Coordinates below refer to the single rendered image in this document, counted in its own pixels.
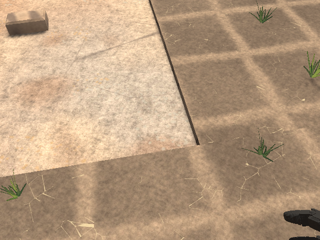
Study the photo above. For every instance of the robot right hand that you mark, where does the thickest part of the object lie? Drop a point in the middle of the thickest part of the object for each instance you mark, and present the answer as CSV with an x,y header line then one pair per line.
x,y
305,218

